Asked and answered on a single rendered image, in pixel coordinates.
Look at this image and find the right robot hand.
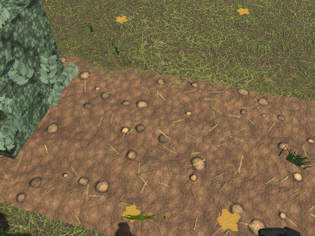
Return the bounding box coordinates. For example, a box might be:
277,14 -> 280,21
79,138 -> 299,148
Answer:
258,226 -> 302,236

